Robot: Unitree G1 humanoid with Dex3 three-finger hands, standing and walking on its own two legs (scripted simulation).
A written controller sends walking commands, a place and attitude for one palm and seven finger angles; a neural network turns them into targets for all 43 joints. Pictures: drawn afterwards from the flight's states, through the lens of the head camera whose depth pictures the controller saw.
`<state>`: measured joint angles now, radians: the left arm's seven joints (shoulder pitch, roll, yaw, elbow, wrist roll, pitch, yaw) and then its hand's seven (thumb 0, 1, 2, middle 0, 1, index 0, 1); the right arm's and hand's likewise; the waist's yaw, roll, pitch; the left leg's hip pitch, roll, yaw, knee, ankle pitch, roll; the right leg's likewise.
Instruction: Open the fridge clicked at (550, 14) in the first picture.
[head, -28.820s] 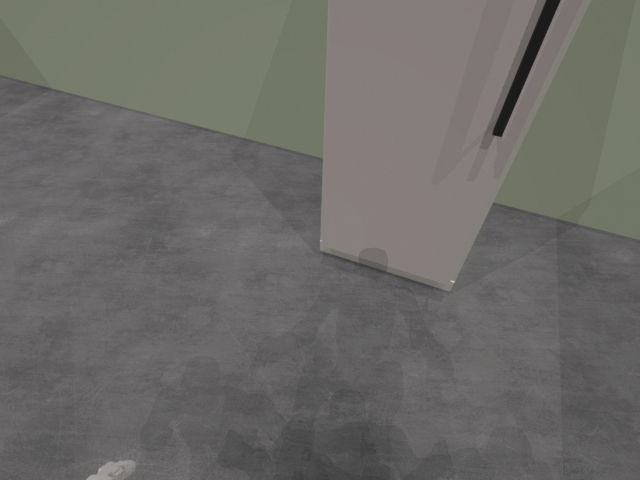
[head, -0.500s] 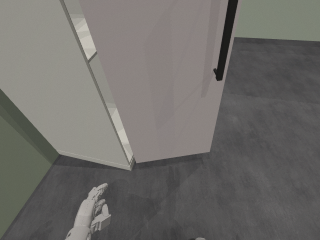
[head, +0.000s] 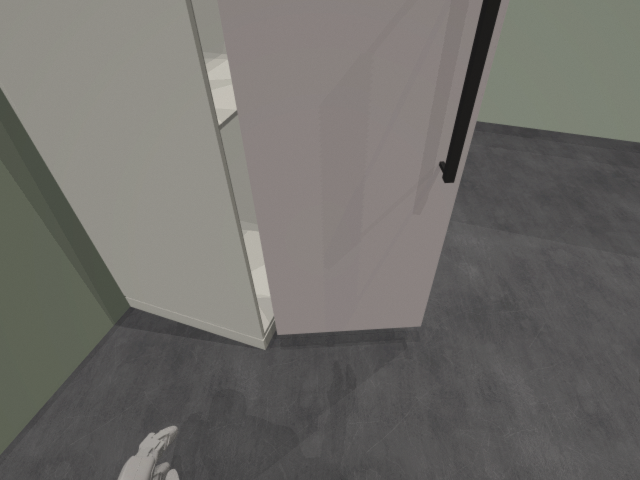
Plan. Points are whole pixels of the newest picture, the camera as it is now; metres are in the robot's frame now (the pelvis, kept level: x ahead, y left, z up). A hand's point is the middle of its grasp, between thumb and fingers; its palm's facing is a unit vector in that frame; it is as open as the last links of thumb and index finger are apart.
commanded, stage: stop stepping back and stand still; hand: right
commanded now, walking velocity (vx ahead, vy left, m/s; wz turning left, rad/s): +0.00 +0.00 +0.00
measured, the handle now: (471, 61) +0.77 -0.21 +0.23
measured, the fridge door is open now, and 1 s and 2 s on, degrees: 67 67 67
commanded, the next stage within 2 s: let the arm hang, fingers relaxed in 0.10 s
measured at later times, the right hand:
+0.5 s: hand out of the picture +0.06 -0.18 -0.19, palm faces +0.00 +0.99 -0.15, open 7.2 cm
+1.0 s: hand out of the picture -0.04 -0.19 -0.17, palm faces +0.00 +0.98 -0.21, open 7.4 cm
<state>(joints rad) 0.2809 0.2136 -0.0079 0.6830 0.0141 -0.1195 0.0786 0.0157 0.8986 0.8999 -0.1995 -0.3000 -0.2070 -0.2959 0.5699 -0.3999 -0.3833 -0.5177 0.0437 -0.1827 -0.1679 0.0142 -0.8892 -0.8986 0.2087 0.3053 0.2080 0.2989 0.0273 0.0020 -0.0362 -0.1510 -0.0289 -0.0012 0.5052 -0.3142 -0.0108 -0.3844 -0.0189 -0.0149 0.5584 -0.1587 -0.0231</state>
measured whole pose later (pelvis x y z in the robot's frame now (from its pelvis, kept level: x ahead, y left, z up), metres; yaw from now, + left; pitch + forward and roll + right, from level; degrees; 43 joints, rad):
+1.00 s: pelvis -0.01 -0.01 +0.01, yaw -1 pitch -1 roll +1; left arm 0.24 0.17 0.02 1.11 0.02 0.04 0.02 0.01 0.92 0.90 -0.20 -0.30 -0.21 -0.30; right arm 0.34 -0.16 0.02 1.13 -0.02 0.01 -0.04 0.00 -0.91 -0.90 0.20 0.30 0.20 0.30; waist 0.01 -0.03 0.02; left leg -0.10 -0.01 0.00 0.44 -0.31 -0.01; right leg -0.32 0.01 -0.06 0.41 -0.06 -0.05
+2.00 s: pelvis +0.02 +0.00 +0.01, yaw +0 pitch -1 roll +0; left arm 0.20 0.16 0.01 1.15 0.02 0.02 0.03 0.01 0.91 0.90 -0.20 -0.30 -0.20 -0.30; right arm 0.28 -0.14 0.01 1.14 -0.02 -0.01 -0.04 0.00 -0.91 -0.90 0.20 0.30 0.20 0.30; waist 0.01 0.02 0.06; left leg -0.02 -0.01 -0.01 0.37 -0.33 0.00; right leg -0.27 0.00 -0.07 0.41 -0.11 -0.03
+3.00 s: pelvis +0.03 -0.01 +0.01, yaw +0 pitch -1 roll +0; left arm 0.21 0.15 0.01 1.16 0.01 0.02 0.03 0.01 0.91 0.90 -0.20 -0.30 -0.20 -0.30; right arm 0.29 -0.15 0.01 1.15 -0.02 0.00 -0.04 0.00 -0.91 -0.90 0.20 0.30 0.20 0.30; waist 0.01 0.02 0.06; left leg -0.01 0.00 -0.02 0.36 -0.33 0.00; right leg -0.26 0.01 -0.08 0.40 -0.12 -0.04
